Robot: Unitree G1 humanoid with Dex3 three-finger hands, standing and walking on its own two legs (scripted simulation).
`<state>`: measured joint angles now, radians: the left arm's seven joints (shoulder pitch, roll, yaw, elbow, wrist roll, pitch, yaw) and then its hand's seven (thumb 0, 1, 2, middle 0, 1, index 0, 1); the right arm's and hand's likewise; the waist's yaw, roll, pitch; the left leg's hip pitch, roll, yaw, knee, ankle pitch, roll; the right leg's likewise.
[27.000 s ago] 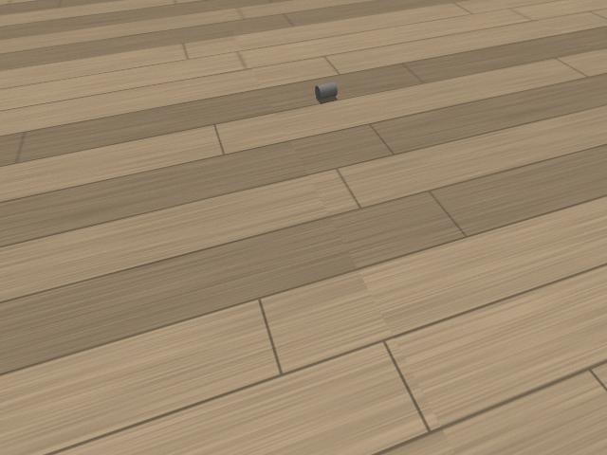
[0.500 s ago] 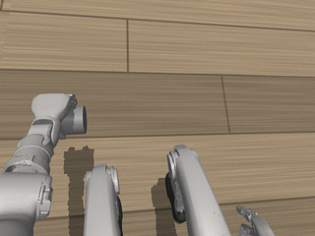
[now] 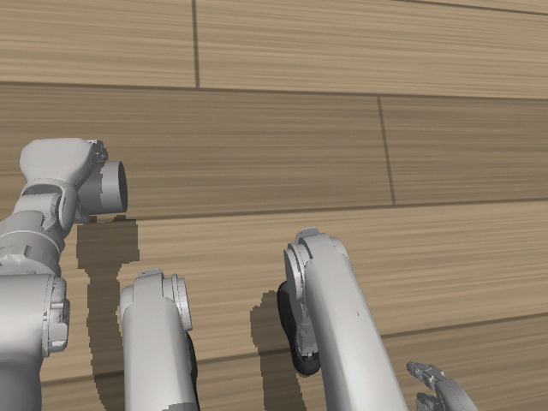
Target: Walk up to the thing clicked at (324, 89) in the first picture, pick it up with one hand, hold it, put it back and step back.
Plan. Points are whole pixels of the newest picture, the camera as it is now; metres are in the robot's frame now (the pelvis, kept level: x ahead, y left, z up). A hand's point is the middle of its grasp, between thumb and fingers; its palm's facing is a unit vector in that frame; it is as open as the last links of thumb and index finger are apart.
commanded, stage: crouch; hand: left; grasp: from above
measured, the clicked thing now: (84, 189) +0.47 +0.21 -0.22
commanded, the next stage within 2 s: lower in 0.26 s
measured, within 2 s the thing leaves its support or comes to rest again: neither
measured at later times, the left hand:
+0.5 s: hand (81, 186) +0.48 +0.21 -0.22, palm faces -0.49 +0.03 -0.87, open 10.7 cm
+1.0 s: hand (92, 188) +0.49 +0.21 -0.28, palm faces -0.47 +0.01 -0.88, open 10.6 cm
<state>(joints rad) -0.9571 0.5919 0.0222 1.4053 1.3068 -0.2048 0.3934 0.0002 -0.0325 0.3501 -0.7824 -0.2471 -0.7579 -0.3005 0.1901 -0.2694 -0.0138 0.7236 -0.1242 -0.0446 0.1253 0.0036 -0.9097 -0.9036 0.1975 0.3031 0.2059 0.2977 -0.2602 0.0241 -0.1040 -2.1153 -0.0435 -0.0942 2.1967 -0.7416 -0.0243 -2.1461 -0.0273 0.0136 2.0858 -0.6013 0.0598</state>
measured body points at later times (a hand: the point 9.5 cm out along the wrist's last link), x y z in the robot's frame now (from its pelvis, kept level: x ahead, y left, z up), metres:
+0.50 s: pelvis -0.01 +0.00 -0.04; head +0.24 +0.05 +0.33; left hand +0.50 +0.21 -0.17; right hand +0.00 -0.27 -0.14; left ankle +0.06 +0.12 -0.37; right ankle +0.11 -0.14 -0.37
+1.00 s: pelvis +0.00 +0.01 -0.07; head +0.26 +0.06 +0.28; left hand +0.51 +0.21 -0.23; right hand -0.01 -0.27 -0.16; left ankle +0.06 +0.12 -0.37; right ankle +0.11 -0.14 -0.37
